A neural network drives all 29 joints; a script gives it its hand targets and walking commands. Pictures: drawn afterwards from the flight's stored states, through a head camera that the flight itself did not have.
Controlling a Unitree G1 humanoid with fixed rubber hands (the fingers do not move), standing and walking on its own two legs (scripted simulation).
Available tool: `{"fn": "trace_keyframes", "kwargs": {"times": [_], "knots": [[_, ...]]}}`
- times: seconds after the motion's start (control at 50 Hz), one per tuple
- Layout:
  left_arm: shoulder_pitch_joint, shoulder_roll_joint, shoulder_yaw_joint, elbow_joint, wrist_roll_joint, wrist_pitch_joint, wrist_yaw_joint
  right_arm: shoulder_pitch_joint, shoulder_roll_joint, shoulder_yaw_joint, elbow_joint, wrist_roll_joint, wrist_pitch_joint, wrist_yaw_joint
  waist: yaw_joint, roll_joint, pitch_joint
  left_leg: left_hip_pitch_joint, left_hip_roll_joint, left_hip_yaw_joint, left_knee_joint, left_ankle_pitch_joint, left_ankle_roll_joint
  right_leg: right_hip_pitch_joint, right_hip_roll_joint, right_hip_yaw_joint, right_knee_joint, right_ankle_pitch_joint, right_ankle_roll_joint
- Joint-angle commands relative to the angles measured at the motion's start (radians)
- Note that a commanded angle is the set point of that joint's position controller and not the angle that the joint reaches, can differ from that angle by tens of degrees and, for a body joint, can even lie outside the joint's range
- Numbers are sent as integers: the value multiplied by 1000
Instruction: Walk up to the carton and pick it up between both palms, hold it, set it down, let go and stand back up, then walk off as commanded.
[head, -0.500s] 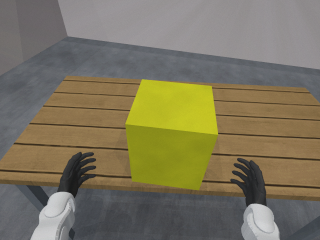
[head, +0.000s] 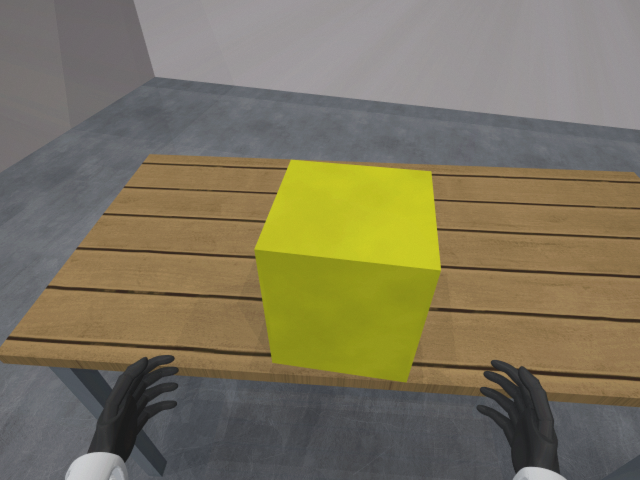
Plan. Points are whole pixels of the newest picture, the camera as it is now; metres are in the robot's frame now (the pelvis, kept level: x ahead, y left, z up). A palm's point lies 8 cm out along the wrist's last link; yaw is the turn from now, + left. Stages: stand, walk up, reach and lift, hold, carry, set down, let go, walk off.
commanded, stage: set down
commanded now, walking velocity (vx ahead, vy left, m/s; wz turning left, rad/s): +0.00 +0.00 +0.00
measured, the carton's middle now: (348, 270) +0.42 -0.02 +0.04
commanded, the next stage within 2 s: let go in 1.24 s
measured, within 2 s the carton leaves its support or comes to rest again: neither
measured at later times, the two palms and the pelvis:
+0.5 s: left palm (120, 443) +0.18 +0.25 +0.01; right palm (514, 447) +0.18 -0.20 +0.02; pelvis +0.02 +0.00 +0.00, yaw +0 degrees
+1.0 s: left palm (132, 458) +0.18 +0.24 -0.02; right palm (509, 478) +0.16 -0.20 -0.03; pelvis +0.02 +0.00 +0.00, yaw +0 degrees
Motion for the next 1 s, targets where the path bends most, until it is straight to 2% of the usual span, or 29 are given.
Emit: {"fn": "trace_keyframes", "kwargs": {"times": [0.0,0.08,0.26,0.4,0.6,0.8,0.98], "knots": [[-78,149,-111,-114,-6,-49,-25,-1,-90,67,-194,13,-22,17,81,60,101,-376,116,-72,-235,-49,-26,279,16,29,15,19,-35],[-65,142,-105,-89,-3,-57,-25,10,-103,63,-155,7,-27,24,78,56,92,-337,110,-66,-219,12,-35,255,15,29,7,23,-40],[-2,131,-87,-52,0,-91,-23,73,-125,50,-66,-2,-80,47,67,29,34,-130,69,-47,-117,295,-81,116,-3,32,-47,64,-60],[22,120,-94,-21,9,-121,-19,78,-145,25,19,-6,-150,65,55,50,9,-76,70,-48,-86,409,-104,96,5,25,-54,93,-65],[-4,98,-128,47,25,-120,5,-7,-183,-16,157,-32,-229,100,48,82,12,-107,95,-55,-103,376,-113,111,16,8,-40,96,-67],[-47,75,-143,135,50,-95,31,-80,-213,-44,269,-77,-281,139,41,57,12,-136,102,-48,-132,308,-101,118,18,-4,-25,105,-65],[-91,56,-147,214,79,-73,41,-123,-237,-56,381,-103,-305,161,36,41,6,-124,98,-36,-133,303,-99,109,20,-12,-18,112,-65]]}}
